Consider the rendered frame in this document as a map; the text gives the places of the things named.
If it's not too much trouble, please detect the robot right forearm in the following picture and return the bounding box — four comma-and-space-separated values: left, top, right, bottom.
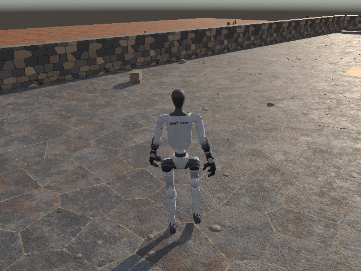
202, 136, 214, 163

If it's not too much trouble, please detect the left robot upper arm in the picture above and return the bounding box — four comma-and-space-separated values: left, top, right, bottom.
153, 114, 168, 145

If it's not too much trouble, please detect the robot right shin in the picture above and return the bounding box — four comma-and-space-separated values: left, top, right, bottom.
192, 178, 200, 216

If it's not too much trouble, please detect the robot right hand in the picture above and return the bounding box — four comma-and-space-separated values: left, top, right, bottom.
203, 162, 216, 177

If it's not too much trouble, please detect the robot left foot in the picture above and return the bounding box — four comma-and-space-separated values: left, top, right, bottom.
170, 219, 178, 234

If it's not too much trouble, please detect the right robot upper arm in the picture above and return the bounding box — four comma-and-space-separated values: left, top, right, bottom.
191, 113, 207, 145

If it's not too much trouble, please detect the robot left hand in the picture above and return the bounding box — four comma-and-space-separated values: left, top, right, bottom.
149, 156, 162, 167

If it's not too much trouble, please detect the robot left forearm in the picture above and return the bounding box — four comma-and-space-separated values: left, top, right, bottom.
150, 137, 159, 158

